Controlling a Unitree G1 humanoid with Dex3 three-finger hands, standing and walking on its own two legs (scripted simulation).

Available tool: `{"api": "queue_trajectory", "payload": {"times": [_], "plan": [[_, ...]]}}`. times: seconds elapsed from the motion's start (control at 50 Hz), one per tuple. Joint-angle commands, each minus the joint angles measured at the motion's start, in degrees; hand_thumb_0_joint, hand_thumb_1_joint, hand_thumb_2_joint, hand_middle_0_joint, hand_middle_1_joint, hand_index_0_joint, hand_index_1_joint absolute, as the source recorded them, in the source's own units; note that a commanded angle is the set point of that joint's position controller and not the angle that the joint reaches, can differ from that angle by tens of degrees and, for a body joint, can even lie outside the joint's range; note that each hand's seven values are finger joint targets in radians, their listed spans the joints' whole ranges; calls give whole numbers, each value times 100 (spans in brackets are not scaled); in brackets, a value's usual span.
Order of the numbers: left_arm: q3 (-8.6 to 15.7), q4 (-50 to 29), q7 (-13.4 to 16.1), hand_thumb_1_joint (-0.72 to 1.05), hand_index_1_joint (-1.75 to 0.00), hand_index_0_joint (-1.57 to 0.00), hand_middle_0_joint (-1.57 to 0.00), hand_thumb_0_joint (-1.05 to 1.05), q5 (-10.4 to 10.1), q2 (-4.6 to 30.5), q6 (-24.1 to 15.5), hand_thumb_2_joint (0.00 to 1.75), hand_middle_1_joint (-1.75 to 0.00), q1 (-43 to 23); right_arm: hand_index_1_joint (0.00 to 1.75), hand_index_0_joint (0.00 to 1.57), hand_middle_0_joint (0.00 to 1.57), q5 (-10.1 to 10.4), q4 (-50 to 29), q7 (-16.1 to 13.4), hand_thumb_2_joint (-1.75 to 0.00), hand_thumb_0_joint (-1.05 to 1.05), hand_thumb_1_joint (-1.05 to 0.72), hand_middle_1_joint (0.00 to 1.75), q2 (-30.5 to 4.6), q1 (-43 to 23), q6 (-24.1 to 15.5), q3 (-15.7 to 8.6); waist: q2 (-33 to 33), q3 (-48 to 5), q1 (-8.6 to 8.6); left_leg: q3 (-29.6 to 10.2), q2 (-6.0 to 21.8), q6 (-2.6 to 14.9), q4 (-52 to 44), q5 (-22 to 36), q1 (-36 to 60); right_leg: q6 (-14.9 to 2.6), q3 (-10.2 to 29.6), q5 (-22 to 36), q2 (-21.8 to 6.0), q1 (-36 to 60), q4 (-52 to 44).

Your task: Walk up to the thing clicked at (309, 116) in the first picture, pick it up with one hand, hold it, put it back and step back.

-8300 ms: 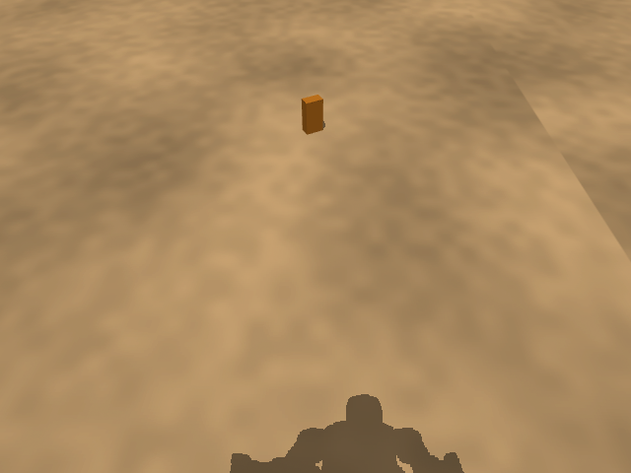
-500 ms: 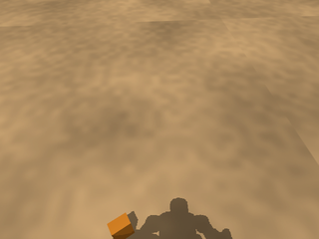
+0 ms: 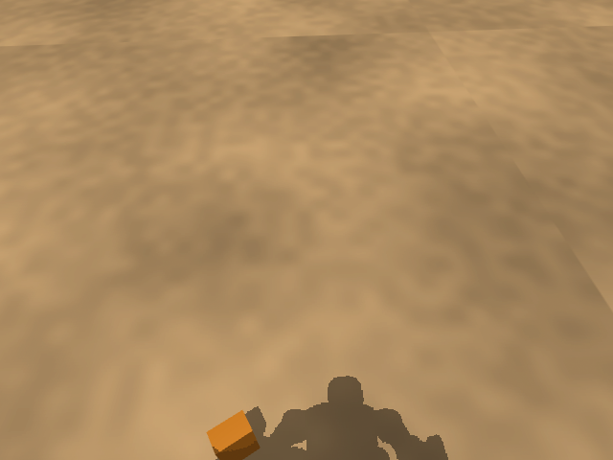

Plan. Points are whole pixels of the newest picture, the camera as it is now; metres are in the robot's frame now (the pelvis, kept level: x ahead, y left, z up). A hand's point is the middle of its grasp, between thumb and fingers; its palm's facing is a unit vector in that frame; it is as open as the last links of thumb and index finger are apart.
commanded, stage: stand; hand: left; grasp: from the side
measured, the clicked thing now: (235, 440) +0.31 +0.22 -0.69
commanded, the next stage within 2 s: go down in 0.36 s
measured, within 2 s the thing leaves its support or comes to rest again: neither
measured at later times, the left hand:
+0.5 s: hand out of the picture +0.08 +0.25 -0.15, palm faces -0.01 -0.94 -0.35, open 7.5 cm
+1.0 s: hand out of the picture +0.13 +0.29 -0.20, palm faces +0.08 -0.94 -0.32, open 16.2 cm
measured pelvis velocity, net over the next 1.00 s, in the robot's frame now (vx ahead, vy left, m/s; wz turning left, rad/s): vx -0.03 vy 0.01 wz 0.01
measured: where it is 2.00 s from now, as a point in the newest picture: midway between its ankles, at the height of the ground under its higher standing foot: outside the picture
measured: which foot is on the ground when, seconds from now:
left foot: down 0.00-1.00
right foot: down 0.00-1.00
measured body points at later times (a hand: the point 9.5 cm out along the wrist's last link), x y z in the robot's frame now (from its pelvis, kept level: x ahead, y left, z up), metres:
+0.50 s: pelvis +0.00 +0.00 +0.00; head +0.01 +0.00 +0.45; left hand +0.08 +0.30 -0.13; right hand +0.08 -0.30 -0.13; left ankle -0.01 +0.13 -0.75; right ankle +0.00 -0.13 -0.75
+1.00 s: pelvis -0.03 +0.01 -0.08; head +0.06 +0.02 +0.37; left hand +0.12 +0.34 -0.18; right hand +0.10 -0.26 -0.18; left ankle -0.01 +0.13 -0.75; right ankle +0.00 -0.13 -0.75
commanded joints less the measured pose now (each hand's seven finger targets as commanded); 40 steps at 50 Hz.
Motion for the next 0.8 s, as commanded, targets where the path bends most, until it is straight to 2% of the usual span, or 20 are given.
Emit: {"api": "queue_trajectory", "payload": {"times": [0.0,0.1,0.42,0.44,0.46,0.48,0.5,0.52,0.54,0.56,0.58,0.6,0.62,0.64,0.7,0.76,0.78], "plan": [[263,-327,74,90,-30,-20,-20,0,27,1244,-145,90,-30,-216,30,20,20,-7,-375,-59,-90,0,-90,30,-1214,-174,-129,-197,-81,-482,-21,-473,650,203,-202,1000,153,-182,481,1137,-654,94,-247],[260,-344,83,90,-30,-20,-20,0,17,1233,-138,90,-30,-262,30,20,20,-12,-391,-65,-90,0,-90,30,-1205,-213,-130,-204,-33,-444,-27,-489,657,178,-223,1103,146,-189,454,1162,-640,67,-212],[277,-348,82,90,-30,-20,-20,0,26,1251,-145,90,-30,-216,30,20,20,-9,-410,-59,-90,0,-90,30,-1205,-169,-123,-220,-91,-407,-17,-476,643,204,-248,896,161,-202,478,988,-647,74,-275],[277,-347,76,82,-22,-12,-12,0,26,1239,-144,82,-22,-186,29,20,21,-6,-411,-63,-91,0,-96,29,-1205,-185,-125,-215,-66,-383,-5,-462,621,199,-258,883,119,-189,482,1009,-636,56,-309],[313,-2358,157,74,-14,-4,-5,0,-235,212,-651,74,-14,-2197,30,20,20,367,-2019,-169,-93,0,-103,30,-201,28,-412,30,107,153,-719,123,-210,210,201,174,-741,-133,46,532,134,-1245,114],[451,-1850,191,66,-6,-2,-3,0,-212,573,-597,66,-6,-2764,30,20,20,373,-1709,-226,-93,0,-101,30,-398,310,-405,-22,-133,-126,-498,77,-204,232,307,81,-685,-117,-20,310,126,-959,165],[878,-854,225,58,-7,-2,-3,0,-57,1281,-376,58,-6,-1594,30,20,20,389,-1714,-279,-93,0,-101,30,-637,536,-339,-159,-210,-85,-287,75,-178,205,382,57,-827,-157,-81,143,176,-967,214],[963,-521,161,50,-7,-2,-2,0,58,1322,-281,50,-7,-1403,30,20,20,335,-1792,-267,-93,0,-99,30,-602,633,-318,-221,-256,-317,-242,65,-224,212,637,93,-1029,-176,-80,121,168,-1073,382],[1049,-728,77,42,-7,-3,-2,0,136,1442,-305,42,-8,-1821,30,20,20,317,-1984,-268,-93,0,-99,30,-574,672,-336,-272,-249,-556,-218,42,-212,222,809,119,-1123,-182,-89,166,156,-1114,582],[1248,-805,12,34,-10,-3,-3,0,269,1573,-366,34,-10,-1694,30,20,20,224,-2164,-272,-93,0,-100,30,-599,732,-378,-386,-245,-1102,-116,46,-229,222,989,213,-1092,-174,-45,296,126,-977,795],[1363,-461,-36,26,-10,-4,-3,0,377,1473,-289,26,-11,-881,30,20,20,172,-2151,-263,-92,0,-97,30,-527,941,-396,-434,-175,-1389,-16,33,-267,209,1200,474,-1276,-180,-34,553,96,-954,1019],[1446,-530,-72,19,-10,-4,-4,0,407,1422,-245,22,-10,-546,30,20,20,149,-2299,-229,-92,0,-96,30,-477,978,-416,-443,47,-1544,132,45,-314,179,1337,603,-1447,-201,-17,644,73,-845,1171],[1536,-605,-100,16,-10,-5,-4,0,427,1414,-212,21,-11,-493,30,20,20,139,-2430,-213,-91,0,-95,30,-478,944,-440,-474,39,-1534,161,52,-329,173,1445,623,-1562,-200,-17,653,98,-914,1288],[1495,-621,-123,11,-11,-5,-5,0,457,1317,-159,19,-12,-501,30,20,20,151,-2522,-215,-91,0,-94,30,-443,918,-447,-473,56,-1451,122,35,-321,163,1497,642,-1648,-206,-31,658,114,-1042,1360],[1676,-838,-218,-5,-12,-6,-6,0,446,1307,-62,17,-12,-621,30,20,20,145,-2793,-181,-90,0,-91,30,-442,906,-462,-533,18,-1465,23,-14,-277,169,1926,625,-2027,-202,-49,603,139,-1529,1730],[1932,-1219,-371,-23,-12,-8,-8,0,435,1492,-182,12,-13,-571,30,20,20,131,-3025,-143,-90,0,-92,30,-393,821,-531,-556,67,-1521,75,-79,-227,166,2463,265,-2586,-228,-56,126,160,-2184,2265],[1917,-1218,-448,-28,-12,-8,-8,0,416,1348,-222,10,-13,-387,30,20,20,121,-3140,-141,-90,0,-90,30,-394,819,-571,-577,63,-1539,6,-88,-211,170,2631,126,-2721,-220,-63,-5,163,-2377,2436]]}}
